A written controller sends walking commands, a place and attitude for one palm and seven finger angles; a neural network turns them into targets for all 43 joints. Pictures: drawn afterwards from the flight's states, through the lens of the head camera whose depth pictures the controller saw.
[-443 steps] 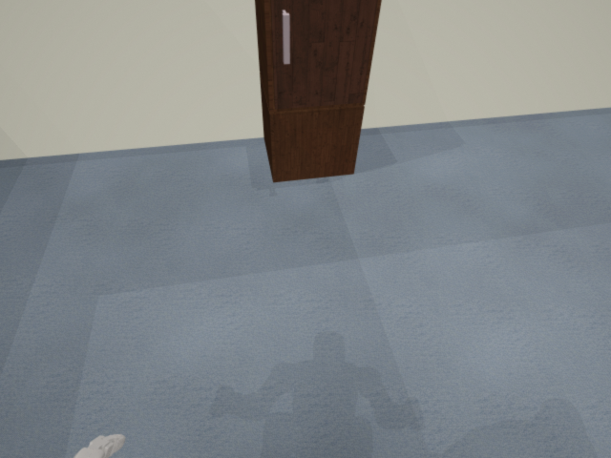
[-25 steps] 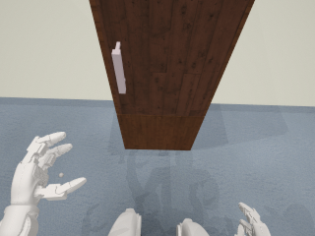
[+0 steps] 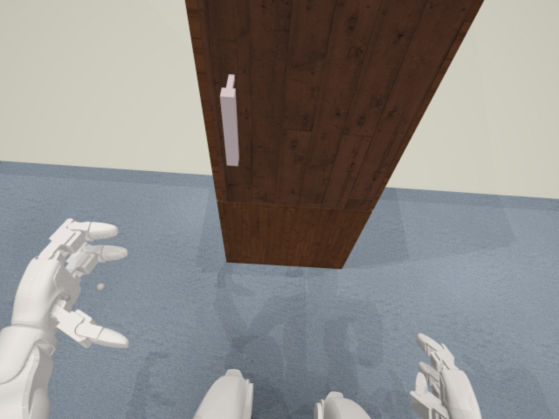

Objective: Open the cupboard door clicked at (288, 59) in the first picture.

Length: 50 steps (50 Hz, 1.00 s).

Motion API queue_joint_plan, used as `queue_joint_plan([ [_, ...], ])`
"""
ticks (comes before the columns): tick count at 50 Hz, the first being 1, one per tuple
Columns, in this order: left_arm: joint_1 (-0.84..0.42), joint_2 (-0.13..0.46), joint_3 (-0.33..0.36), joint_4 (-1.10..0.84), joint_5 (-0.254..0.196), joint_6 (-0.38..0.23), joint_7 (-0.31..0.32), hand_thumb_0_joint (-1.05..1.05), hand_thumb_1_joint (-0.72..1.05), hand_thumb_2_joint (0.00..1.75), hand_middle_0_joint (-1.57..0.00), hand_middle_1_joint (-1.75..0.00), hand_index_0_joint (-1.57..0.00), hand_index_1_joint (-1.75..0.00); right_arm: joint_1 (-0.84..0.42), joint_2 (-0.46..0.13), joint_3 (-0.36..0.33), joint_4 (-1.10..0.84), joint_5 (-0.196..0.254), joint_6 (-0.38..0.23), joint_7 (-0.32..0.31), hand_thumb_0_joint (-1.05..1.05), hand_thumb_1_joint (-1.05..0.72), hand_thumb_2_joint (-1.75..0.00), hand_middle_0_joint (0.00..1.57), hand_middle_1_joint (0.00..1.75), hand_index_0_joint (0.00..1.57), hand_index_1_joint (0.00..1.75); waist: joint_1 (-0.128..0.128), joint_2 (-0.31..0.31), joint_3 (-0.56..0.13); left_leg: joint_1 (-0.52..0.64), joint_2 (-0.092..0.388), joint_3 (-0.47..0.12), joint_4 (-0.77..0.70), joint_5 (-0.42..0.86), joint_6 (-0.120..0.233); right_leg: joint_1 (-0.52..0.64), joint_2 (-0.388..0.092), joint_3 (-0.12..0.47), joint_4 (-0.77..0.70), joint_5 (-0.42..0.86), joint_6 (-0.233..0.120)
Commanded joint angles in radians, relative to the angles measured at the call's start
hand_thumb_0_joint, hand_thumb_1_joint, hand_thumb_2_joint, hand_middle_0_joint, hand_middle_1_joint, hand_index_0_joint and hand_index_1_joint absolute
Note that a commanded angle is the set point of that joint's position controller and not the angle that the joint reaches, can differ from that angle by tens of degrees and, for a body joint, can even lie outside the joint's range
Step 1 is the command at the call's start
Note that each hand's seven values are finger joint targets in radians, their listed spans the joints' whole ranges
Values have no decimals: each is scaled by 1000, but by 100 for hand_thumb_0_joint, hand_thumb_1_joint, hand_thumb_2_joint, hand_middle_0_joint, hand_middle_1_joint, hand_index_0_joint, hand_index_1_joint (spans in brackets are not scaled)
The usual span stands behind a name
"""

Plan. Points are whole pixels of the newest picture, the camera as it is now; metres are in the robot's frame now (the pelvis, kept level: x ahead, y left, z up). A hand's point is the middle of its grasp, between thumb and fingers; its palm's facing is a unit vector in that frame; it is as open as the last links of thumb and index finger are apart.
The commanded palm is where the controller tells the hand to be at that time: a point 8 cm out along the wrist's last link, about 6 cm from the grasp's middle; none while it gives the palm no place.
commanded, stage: raise the hand with hooked fingers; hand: left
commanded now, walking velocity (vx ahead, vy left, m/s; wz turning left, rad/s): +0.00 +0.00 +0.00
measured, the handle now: (232, 122) +0.60 +0.13 +0.03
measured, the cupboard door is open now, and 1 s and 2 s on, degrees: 0 0 0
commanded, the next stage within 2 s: move the hooked fingers beside the handle in 0.68 s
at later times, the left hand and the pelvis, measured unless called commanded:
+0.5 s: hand (105, 262) +0.30 +0.26 +0.04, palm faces +0.05 -1.00 -0.05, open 14.0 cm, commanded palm +0.27 +0.30 +0.05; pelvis +0.01 -0.01 +0.00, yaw -1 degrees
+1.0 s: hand (122, 248) +0.32 +0.24 +0.04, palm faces +0.03 -1.00 -0.03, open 14.0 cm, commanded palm +0.31 +0.29 +0.04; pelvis +0.00 -0.02 +0.00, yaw +0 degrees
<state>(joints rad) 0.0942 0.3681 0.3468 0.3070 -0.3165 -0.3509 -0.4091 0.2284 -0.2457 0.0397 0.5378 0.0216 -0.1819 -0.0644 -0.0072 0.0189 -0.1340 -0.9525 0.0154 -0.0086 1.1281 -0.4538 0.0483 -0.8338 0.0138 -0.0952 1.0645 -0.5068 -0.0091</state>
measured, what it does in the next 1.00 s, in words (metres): stands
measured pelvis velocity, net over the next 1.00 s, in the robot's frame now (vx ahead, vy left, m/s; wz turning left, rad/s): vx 0.00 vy -0.02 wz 0.00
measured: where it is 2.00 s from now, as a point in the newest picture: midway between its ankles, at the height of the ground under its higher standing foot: outside the picture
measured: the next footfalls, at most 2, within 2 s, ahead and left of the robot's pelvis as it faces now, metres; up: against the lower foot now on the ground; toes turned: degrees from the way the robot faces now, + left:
none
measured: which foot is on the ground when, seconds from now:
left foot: down 0.00-1.00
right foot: down 0.00-1.00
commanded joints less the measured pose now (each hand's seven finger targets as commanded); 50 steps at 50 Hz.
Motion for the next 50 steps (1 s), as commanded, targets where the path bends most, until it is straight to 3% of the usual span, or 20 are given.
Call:
queue_joint_plan([
  [1,-188,236,139,-200,-49,-96,-14,0,-50,30,-30,-120,-30,-120,15,-174,-75,-111,8,-47,-22,0,-90,-90,20,30,20,30,-2,99,-280,344,7,-85,-203,187,-39,22,32,22,-132,129,-27],
  [4,-218,248,150,-151,-51,-107,-26,0,-50,30,-30,-120,-30,-120,18,-175,-72,-99,7,-47,-21,0,-90,-90,20,30,20,30,-5,128,-263,334,6,-81,-196,188,-42,7,32,26,-125,128,-30],
  [6,-217,244,144,-103,-50,-97,-40,0,-50,30,-30,-120,-30,-120,25,-179,-73,-95,9,-44,-21,0,-90,-90,20,30,20,30,-10,108,-256,328,7,-78,-196,190,-37,12,30,26,-133,135,-27],
  [9,-239,276,153,-82,-51,-74,-73,0,-50,30,-30,-120,-30,-120,36,-190,-76,-94,13,-43,-20,0,-90,-90,20,30,20,30,-6,126,-288,342,7,-71,-193,225,-34,29,28,31,-137,159,-28],
  [12,-200,250,139,-82,-70,-61,-93,0,-50,30,-30,-120,-30,-120,41,-189,-79,-107,16,-46,-17,0,-90,-90,20,30,20,30,1,97,-300,339,4,-67,-188,263,-28,58,31,34,-140,193,-28],
  [15,-186,269,167,-107,-73,-73,-80,0,-50,30,-30,-120,-30,-120,47,-187,-86,-105,14,-47,-10,0,-90,-90,20,30,20,30,6,95,-316,348,4,-61,-182,295,-29,61,29,35,-135,219,-22],
  [17,-194,284,188,-94,-75,-86,-63,0,-50,30,-30,-120,-30,-120,50,-187,-84,-103,8,-46,-6,0,-90,-90,20,30,20,30,6,85,-283,311,2,-57,-175,282,-26,61,31,38,-133,216,-24],
  [20,-206,264,185,-71,-71,-99,-45,0,-50,30,-30,-120,-30,-120,48,-184,-86,-101,11,-40,-5,0,-90,-90,20,30,20,30,-6,53,-267,282,1,-49,-172,240,-22,58,27,45,-135,195,-17],
  [24,-225,263,163,-83,-58,-109,-51,0,-50,30,-30,-120,-30,-120,47,-181,-85,-102,14,-35,-5,0,-90,-90,20,30,20,30,-8,103,-279,290,-1,-37,-168,238,-20,69,23,58,-140,202,-18],
  [29,-211,273,162,-107,-58,-108,-63,0,-50,30,-30,-120,-30,-120,41,-178,-84,-102,16,-35,-7,0,-90,-90,20,30,20,30,-9,107,-300,297,-1,-34,-165,249,-15,91,22,67,-145,220,-16],
  [34,-225,266,177,-57,-71,-101,-55,0,-50,30,-30,-120,-30,-120,36,-176,-78,-100,18,-31,-12,0,-90,-90,20,30,20,30,-14,48,-256,239,-3,-33,-158,200,-12,95,22,75,-156,183,-12],
  [39,-239,258,152,-72,-62,-105,-65,0,-50,30,-30,-120,-30,-120,34,-174,-77,-104,18,-34,-12,0,-90,-90,20,30,20,30,-12,92,-280,265,-4,-30,-158,209,-13,94,19,78,-152,192,-14],
  [43,-374,256,126,-45,-49,-110,-63,0,-50,30,-30,-120,-30,-120,42,-180,-74,-79,16,-38,-20,0,-90,-90,20,30,20,30,-47,65,-260,244,1,-38,-138,182,-10,42,22,79,-143,169,-11],
  [45,-412,277,147,2,-47,-110,-58,0,-50,30,-30,-120,-30,-120,43,-183,-74,-68,15,-38,-25,0,-90,-90,20,30,20,30,-40,64,-252,225,2,-41,-135,155,-13,40,19,84,-144,134,-13],
  [46,-431,253,118,-1,-41,-109,-59,0,-50,30,-30,-120,-30,-120,42,-181,-72,-71,16,-39,-25,0,-90,-90,20,30,20,30,-43,83,-259,236,0,-41,-138,155,-12,28,19,79,-141,133,-15],
  [50,-487,281,124,36,-20,-91,-46,0,-50,30,-30,-120,-30,-120,54,-183,-72,-63,14,-32,-26,0,-90,-90,20,30,20,30,-36,88,-302,259,3,-42,-142,178,-13,39,18,78,-135,157,-16],
])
